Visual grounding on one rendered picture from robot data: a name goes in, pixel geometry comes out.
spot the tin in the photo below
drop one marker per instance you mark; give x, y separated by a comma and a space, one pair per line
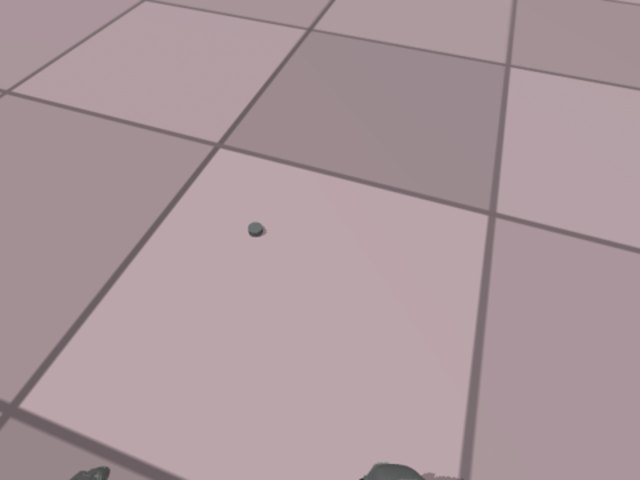
255, 229

